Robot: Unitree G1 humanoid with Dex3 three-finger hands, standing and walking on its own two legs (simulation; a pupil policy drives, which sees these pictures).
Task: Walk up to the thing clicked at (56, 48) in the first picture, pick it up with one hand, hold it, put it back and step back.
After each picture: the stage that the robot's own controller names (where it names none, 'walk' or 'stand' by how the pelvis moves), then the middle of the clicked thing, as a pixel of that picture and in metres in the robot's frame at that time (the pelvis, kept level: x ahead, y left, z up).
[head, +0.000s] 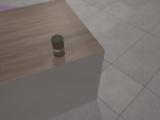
stand; (58, 46) +0.70 +0.15 -0.11
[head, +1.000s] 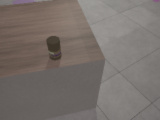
rise first; (54, 48) +0.64 +0.19 -0.08
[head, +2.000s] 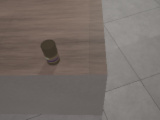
rise first; (50, 53) +0.55 +0.20 -0.08
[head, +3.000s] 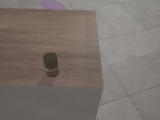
stand; (51, 65) +0.56 +0.17 -0.11
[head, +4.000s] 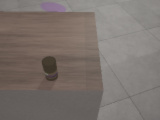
stand; (50, 69) +0.54 +0.17 -0.11
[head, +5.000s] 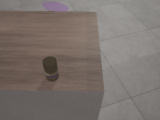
stand; (51, 69) +0.53 +0.17 -0.11
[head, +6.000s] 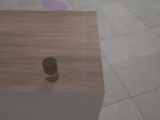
stand; (51, 70) +0.52 +0.17 -0.11
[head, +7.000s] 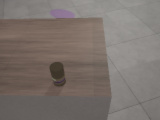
rise first; (58, 74) +0.52 +0.16 -0.11
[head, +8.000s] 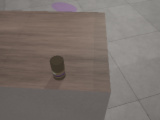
go down; (58, 68) +0.54 +0.16 -0.11
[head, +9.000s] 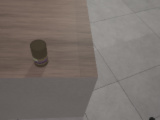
go down; (39, 54) +0.55 +0.15 -0.08
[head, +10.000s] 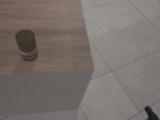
go down; (27, 46) +0.54 +0.16 -0.04
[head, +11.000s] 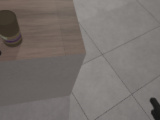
close in; (9, 29) +0.56 +0.17 -0.01
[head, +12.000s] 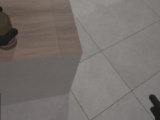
close; (2, 32) +0.54 +0.17 +0.00
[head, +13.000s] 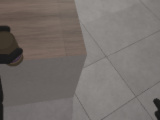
lift; (8, 50) +0.48 +0.18 +0.00
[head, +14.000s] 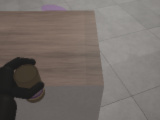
lift; (30, 84) +0.32 +0.17 +0.09
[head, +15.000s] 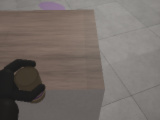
hold; (31, 86) +0.32 +0.17 +0.08
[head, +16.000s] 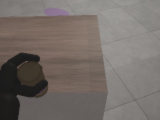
crouch; (34, 80) +0.33 +0.16 +0.11
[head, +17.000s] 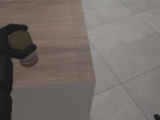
crouch; (24, 49) +0.46 +0.17 +0.09
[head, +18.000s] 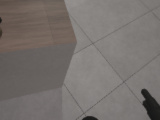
lower; out of the picture +0.56 +0.18 +0.02
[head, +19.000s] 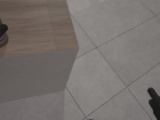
lower; out of the picture +0.54 +0.18 +0.01
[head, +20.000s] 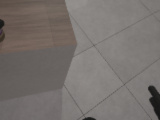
lower; out of the picture +0.55 +0.18 +0.01
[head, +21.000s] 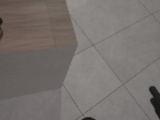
lower; out of the picture +0.55 +0.18 +0.01
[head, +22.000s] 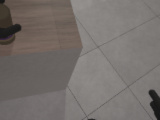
open; (1, 25) +0.54 +0.16 +0.01
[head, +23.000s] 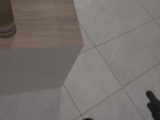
rise; (2, 18) +0.55 +0.17 +0.01
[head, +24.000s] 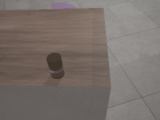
sink last; (55, 66) +0.53 +0.17 -0.06
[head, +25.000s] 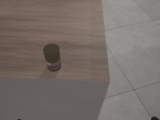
stand; (52, 58) +0.52 +0.15 -0.05
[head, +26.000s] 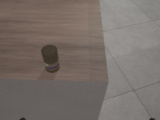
stand; (51, 59) +0.52 +0.16 -0.04
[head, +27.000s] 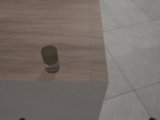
stand; (50, 60) +0.52 +0.16 -0.04
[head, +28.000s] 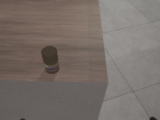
stand; (50, 60) +0.52 +0.16 -0.04
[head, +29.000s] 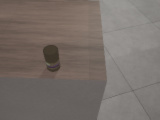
stand; (52, 58) +0.54 +0.16 -0.06
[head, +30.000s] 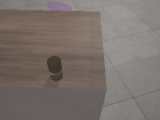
walk; (55, 68) +0.54 +0.16 -0.11
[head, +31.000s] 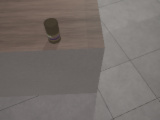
walk; (52, 31) +0.66 +0.17 -0.09
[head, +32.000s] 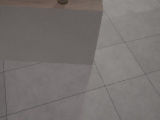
walk; out of the picture +0.98 +0.14 -0.08
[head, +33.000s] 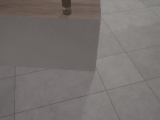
stand; (66, 6) +1.12 +0.14 -0.09
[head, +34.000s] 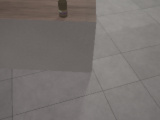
stand; (62, 8) +1.13 +0.16 -0.11
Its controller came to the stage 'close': yes
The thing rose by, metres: 0.20
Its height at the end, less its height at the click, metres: +0.00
